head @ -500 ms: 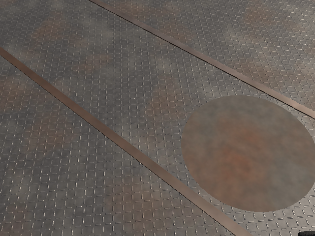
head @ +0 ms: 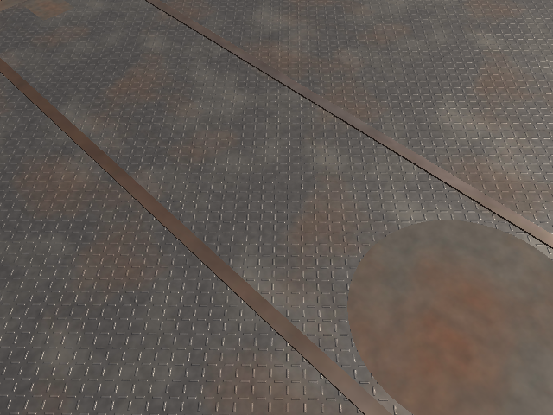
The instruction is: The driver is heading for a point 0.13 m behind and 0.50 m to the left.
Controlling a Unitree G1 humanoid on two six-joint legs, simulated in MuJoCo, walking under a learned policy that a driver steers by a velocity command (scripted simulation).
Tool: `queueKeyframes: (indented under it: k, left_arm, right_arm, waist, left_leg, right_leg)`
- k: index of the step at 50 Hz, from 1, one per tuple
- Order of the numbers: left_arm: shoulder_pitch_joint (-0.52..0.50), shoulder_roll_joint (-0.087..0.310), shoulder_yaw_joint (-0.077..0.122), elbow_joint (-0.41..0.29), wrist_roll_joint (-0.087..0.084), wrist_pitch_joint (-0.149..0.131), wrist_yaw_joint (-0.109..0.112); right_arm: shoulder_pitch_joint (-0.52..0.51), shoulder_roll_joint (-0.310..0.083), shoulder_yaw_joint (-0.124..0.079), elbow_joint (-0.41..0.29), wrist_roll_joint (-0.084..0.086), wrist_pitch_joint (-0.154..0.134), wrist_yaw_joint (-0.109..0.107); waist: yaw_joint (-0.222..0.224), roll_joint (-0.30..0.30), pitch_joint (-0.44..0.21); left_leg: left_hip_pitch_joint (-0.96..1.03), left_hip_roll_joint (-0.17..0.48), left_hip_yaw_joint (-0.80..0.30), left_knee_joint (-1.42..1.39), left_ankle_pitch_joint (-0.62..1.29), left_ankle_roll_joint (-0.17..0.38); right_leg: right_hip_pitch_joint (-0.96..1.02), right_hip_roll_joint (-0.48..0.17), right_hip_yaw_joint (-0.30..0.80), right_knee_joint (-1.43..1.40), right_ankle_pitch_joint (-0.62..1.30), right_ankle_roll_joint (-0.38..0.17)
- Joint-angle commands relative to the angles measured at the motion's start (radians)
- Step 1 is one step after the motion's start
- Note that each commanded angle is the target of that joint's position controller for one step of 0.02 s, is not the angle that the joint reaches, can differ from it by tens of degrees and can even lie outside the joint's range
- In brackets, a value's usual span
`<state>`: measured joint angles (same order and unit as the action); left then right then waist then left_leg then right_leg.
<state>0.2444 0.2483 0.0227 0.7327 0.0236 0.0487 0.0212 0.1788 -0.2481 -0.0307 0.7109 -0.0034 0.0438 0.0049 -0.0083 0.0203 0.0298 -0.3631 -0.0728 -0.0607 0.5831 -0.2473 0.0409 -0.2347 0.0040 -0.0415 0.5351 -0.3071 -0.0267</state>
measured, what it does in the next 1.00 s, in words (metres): walks ahead, turning left: left foot, then right foot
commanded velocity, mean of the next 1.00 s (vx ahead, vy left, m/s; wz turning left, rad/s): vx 0.59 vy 0.00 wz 0.87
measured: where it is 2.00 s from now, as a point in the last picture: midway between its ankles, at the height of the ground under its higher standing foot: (28, 405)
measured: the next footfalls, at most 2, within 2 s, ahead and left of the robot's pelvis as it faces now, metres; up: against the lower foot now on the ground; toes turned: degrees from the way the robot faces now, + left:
left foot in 0.38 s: +0.03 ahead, +0.14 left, +0.00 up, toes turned +22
right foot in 0.80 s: +0.52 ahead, +0.20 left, +0.00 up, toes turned +44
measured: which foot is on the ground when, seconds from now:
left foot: up 0.00-0.36, down 0.38-0.80, up 0.82-1.00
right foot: down 0.00-0.38, up 0.40-0.78, down 0.80-1.00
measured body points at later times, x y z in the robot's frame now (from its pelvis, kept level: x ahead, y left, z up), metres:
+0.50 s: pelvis +0.07 +0.08 +0.00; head +0.08 +0.12 +0.45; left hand +0.09 +0.39 -0.12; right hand +0.29 -0.14 -0.08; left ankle +0.00 +0.12 -0.73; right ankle +0.06 -0.08 -0.65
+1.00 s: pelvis +0.38 +0.26 +0.00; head +0.41 +0.30 +0.45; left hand +0.19 +0.51 -0.11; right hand +0.72 +0.22 -0.09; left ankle +0.32 +0.32 -0.65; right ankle +0.49 +0.17 -0.73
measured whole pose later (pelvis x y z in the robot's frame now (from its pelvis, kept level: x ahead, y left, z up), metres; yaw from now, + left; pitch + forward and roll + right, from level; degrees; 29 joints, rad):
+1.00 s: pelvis +0.38 +0.26 +0.00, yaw +53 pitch +1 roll -3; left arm 0.27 0.32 0.06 0.75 0.03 -0.06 0.01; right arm 0.13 -0.39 -0.08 0.69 -0.03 0.01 0.04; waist 0.03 0.06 0.09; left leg -0.59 -0.01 0.02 1.17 -0.38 0.06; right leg -0.22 -0.06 -0.14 0.47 -0.25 0.04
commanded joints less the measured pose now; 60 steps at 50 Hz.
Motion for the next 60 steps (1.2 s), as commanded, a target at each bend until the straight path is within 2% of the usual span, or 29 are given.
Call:
queueKeyframes:
  k: [1, 3, 5, 9, 16, 18, 19, 20, 21, 22, 24, 28, 32, 35, 38, 39, 40, 41, 42, 44, 45, 47, 50, 51, 53, 56, 58, 59, 60]
  left_arm:
    - [0.060, 0.222, 0.066, -0.062, 0.011, -0.016, 0.015]
    - [-0.041, 0.144, 0.045, -0.093, 0.008, -0.016, 0.021]
    - [-0.092, 0.130, 0.041, -0.106, 0.007, -0.018, 0.025]
    - [0.038, 0.203, 0.072, -0.084, 0.005, -0.030, 0.010]
    - [-0.009, 0.245, 0.095, -0.070, 0.017, -0.058, -0.011]
    - [-0.058, 0.241, 0.094, -0.071, 0.004, -0.051, -0.016]
    - [-0.072, 0.209, 0.083, -0.073, 0.007, -0.052, -0.016]
    - [-0.146, 0.126, 0.053, -0.112, 0.021, -0.052, -0.022]
    - [-0.270, 0.078, 0.036, -0.223, 0.025, -0.064, -0.036]
    - [-0.309, 0.135, 0.042, -0.238, 0.044, -0.082, -0.047]
    - [-0.223, 0.170, 0.043, -0.193, 0.037, -0.110, -0.063]
    - [-0.194, 0.180, 0.043, -0.158, 0.037, -0.074, -0.072]
    - [-0.331, 0.125, 0.017, -0.195, 0.011, -0.074, -0.075]
    - [-0.404, 0.125, 0.013, -0.233, -0.001, -0.081, -0.072]
    - [-0.173, 0.194, 0.042, -0.174, -0.004, -0.089, -0.041]
    - [0.045, 0.230, 0.063, -0.124, -0.010, -0.091, -0.017]
    - [0.258, 0.286, 0.086, -0.087, 0.012, -0.096, 0.010]
    - [0.303, 0.364, 0.099, -0.086, 0.064, -0.108, 0.014]
    - [0.185, 0.334, 0.094, -0.103, 0.048, -0.107, 0.005]
    - [0.055, 0.176, 0.061, -0.101, 0.032, -0.100, 0.001]
    - [0.035, 0.134, 0.048, -0.089, 0.030, -0.100, 0.002]
    - [0.035, 0.121, 0.036, -0.050, 0.011, -0.117, -0.007]
    - [0.017, 0.142, 0.041, -0.021, -0.011, -0.140, -0.014]
    - [-0.059, 0.189, 0.052, -0.040, -0.013, -0.143, -0.016]
    - [-0.106, 0.183, 0.055, -0.048, -0.019, -0.140, -0.019]
    - [-0.059, 0.226, 0.075, -0.047, -0.036, -0.123, -0.017]
    - [-0.042, 0.252, 0.085, -0.060, -0.049, -0.100, -0.025]
    - [-0.014, 0.211, 0.074, -0.063, -0.026, -0.088, -0.033]
    - [0.082, 0.121, 0.053, -0.079, 0.004, -0.063, -0.044]
  right_arm:
    - [-0.094, -0.130, -0.052, -0.114, -0.023, -0.007, 0.006]
    - [-0.014, -0.138, -0.071, -0.072, -0.022, 0.010, 0.013]
    - [0.015, -0.118, -0.068, -0.066, -0.015, 0.021, 0.029]
    - [-0.127, -0.138, -0.068, -0.141, -0.024, 0.031, 0.085]
    - [-0.120, -0.120, -0.057, -0.153, -0.012, 0.004, 0.109]
    - [0.007, -0.111, -0.054, -0.106, -0.020, -0.009, 0.095]
    - [0.182, -0.148, -0.072, -0.035, -0.025, -0.018, 0.077]
    - [0.388, -0.236, -0.098, 0.022, -0.021, -0.029, 0.055]
    - [0.350, -0.326, -0.102, -0.026, -0.007, -0.039, 0.041]
    - [0.299, -0.299, -0.096, -0.046, -0.007, -0.042, 0.025]
    - [0.251, -0.266, -0.085, -0.049, -0.018, -0.051, 0.005]
    - [0.204, -0.225, -0.061, -0.041, -0.004, -0.094, 0.005]
    - [0.242, -0.235, -0.071, -0.006, -0.005, -0.113, 0.007]
    - [0.263, -0.249, -0.077, 0.021, 0.008, -0.124, -0.001]
    - [0.203, -0.291, -0.086, 0.027, 0.009, -0.127, -0.003]
    - [0.167, -0.317, -0.092, 0.027, 0.002, -0.128, 0.003]
    - [0.146, -0.257, -0.077, 0.018, -0.005, -0.138, 0.007]
    - [0.205, -0.069, -0.034, -0.036, 0.032, -0.137, 0.002]
    - [0.207, -0.140, -0.032, -0.047, 0.015, -0.127, -0.003]
    - [0.116, -0.184, -0.043, -0.019, -0.020, -0.097, 0.002]
    - [0.090, -0.175, -0.046, -0.013, -0.024, -0.081, 0.011]
    - [0.069, -0.136, -0.041, -0.044, -0.025, -0.043, 0.032]
    - [-0.035, -0.105, -0.028, -0.112, -0.037, -0.021, 0.056]
    - [-0.009, -0.086, -0.018, -0.138, -0.026, -0.019, 0.070]
    - [-0.010, -0.095, -0.021, -0.122, -0.018, -0.019, 0.084]
    - [-0.016, -0.137, -0.037, -0.118, -0.022, -0.010, 0.081]
    - [0.141, -0.184, -0.066, -0.072, -0.037, -0.020, 0.054]
    - [0.215, -0.221, -0.083, -0.037, -0.041, -0.026, 0.027]
    - [0.141, -0.333, -0.099, -0.082, -0.019, -0.020, 0.005]
  waist:
    - [0.060, -0.248, 0.002]
    - [-0.004, -0.127, -0.008]
    - [-0.014, -0.162, -0.012]
    - [0.096, -0.211, -0.020]
    - [0.051, -0.156, 0.032]
    - [-0.029, -0.094, 0.024]
    - [-0.107, 0.022, -0.031]
    - [-0.211, 0.258, -0.062]
    - [-0.185, 0.376, -0.006]
    - [-0.182, 0.185, 0.033]
    - [-0.094, 0.066, 0.017]
    - [-0.025, 0.039, 0.074]
    - [-0.055, 0.039, 0.095]
    - [-0.074, 0.070, 0.081]
    - [0.041, 0.055, -0.058]
    - [0.162, 0.033, -0.169]
    - [0.250, -0.005, -0.283]
    - [0.178, -0.321, -0.410]
    - [0.108, -0.366, -0.380]
    - [0.076, -0.136, -0.159]
    - [0.062, -0.100, -0.098]
    - [0.017, -0.154, -0.023]
    - [-0.001, -0.127, 0.016]
    - [-0.056, -0.204, -0.025]
    - [-0.066, -0.190, -0.042]
    - [-0.070, -0.120, -0.047]
    - [-0.138, -0.046, -0.130]
    - [-0.154, 0.047, -0.142]
    - [-0.046, 0.253, -0.099]
  left_leg:
    - [-0.181, -0.013, 0.042, 0.368, -0.302, -0.009]
    - [-0.153, 0.025, 0.019, 0.546, -0.241, -0.026]
    - [-0.175, 0.044, 0.051, 0.479, -0.187, -0.051]
    - [-0.252, 0.085, 0.105, 0.330, -0.154, -0.048]
    - [-0.033, 0.088, 0.207, 0.086, -0.191, 0.043]
    - [0.163, 0.050, 0.256, -0.033, -0.101, 0.073]
    - [0.366, 0.011, 0.216, -0.068, -0.152, 0.101]
    - [0.546, 0.174, -0.106, -0.170, -0.377, 0.171]
    - [0.595, 0.340, -0.677, -0.381, -0.560, 0.282]
    - [0.601, 0.392, -0.665, -0.398, -0.447, 0.304]
    - [0.507, 0.328, -0.515, -0.367, -0.296, 0.287]
    - [0.319, 0.201, -0.372, -0.460, -0.152, 0.252]
    - [0.248, 0.143, -0.313, -0.439, 0.099, 0.238]
    - [0.250, 0.188, -0.357, -0.434, 0.306, 0.216]
    - [0.248, 0.160, -0.313, -0.204, 0.776, 0.142]
    - [0.156, 0.122, -0.287, 0.055, 0.826, 0.115]
    - [-0.001, 0.042, -0.248, 0.367, 0.646, 0.092]
    - [-0.256, -0.090, -0.156, 0.712, -0.194, 0.068]
    - [-0.333, -0.053, -0.114, 0.825, -0.231, 0.074]
    - [-0.356, 0.068, -0.042, 0.807, -0.122, 0.059]
    - [-0.327, 0.100, -0.032, 0.765, -0.122, 0.043]
    - [-0.285, 0.132, -0.028, 0.684, -0.181, 0.013]
    - [-0.280, 0.141, 0.009, 0.491, -0.081, 0.004]
    - [-0.186, 0.162, 0.009, 0.349, 0.029, 0.006]
    - [-0.017, 0.102, 0.095, 0.191, 0.197, 0.013]
    - [0.076, 0.048, 0.159, 0.113, 0.201, 0.040]
    - [0.264, -0.015, 0.154, 0.059, 0.160, 0.091]
    - [0.399, 0.011, 0.057, 0.009, 0.217, 0.113]
    - [0.385, 0.244, -0.290, 0.012, 0.736, 0.167]
  right_leg:
    - [0.037, -0.426, 0.337, -0.288, 0.295, -0.223]
    - [0.011, -0.351, 0.185, -0.250, 0.391, -0.212]
    - [0.089, -0.278, 0.057, -0.207, 0.450, -0.156]
    - [0.221, -0.344, 0.128, -0.372, -0.322, -0.118]
    - [0.114, -0.357, -0.064, -0.372, -0.296, -0.065]
    - [0.001, -0.316, -0.165, -0.234, -0.276, -0.043]
    - [-0.112, -0.247, -0.239, 0.022, -0.134, -0.022]
    - [-0.368, -0.156, -0.285, 0.468, -0.149, 0.010]
    - [-0.770, 0.024, -0.083, 0.677, -0.309, 0.057]
    - [-0.867, -0.053, 0.054, 0.736, -0.226, 0.058]
    - [-0.750, -0.101, 0.070, 0.648, -0.075, 0.067]
    - [-0.584, -0.090, 0.038, 0.492, 0.067, 0.099]
    - [-0.486, -0.037, 0.012, 0.245, 0.204, 0.108]
    - [-0.344, -0.020, 0.024, 0.105, 0.286, 0.080]
    - [0.035, 0.049, 0.008, 0.053, 0.166, 0.034]
    - [0.299, 0.039, 0.000, 0.058, 0.114, 0.018]
    - [0.552, -0.095, 0.117, 0.065, -0.070, -0.002]
    - [0.717, -0.429, 0.616, -0.127, -0.436, -0.069]
    - [0.601, -0.475, 0.898, -0.266, -0.310, -0.108]
    - [0.364, -0.410, 0.566, -0.194, 0.036, -0.156]
    - [0.263, -0.366, 0.426, -0.197, 0.195, -0.143]
    - [0.124, -0.366, 0.250, -0.216, 0.519, -0.130]
    - [0.078, -0.351, 0.059, -0.256, 0.756, -0.102]
    - [0.030, -0.361, 0.016, -0.266, 0.664, -0.085]
    - [-0.036, -0.268, -0.142, -0.221, 0.616, -0.023]
    - [0.008, -0.283, -0.181, -0.073, 0.677, 0.007]
    - [-0.019, -0.273, -0.192, 0.259, 0.644, 0.023]
    - [-0.163, -0.225, -0.182, 0.508, 0.208, 0.051]
    - [-0.342, -0.092, -0.198, 0.883, -0.438, 0.094]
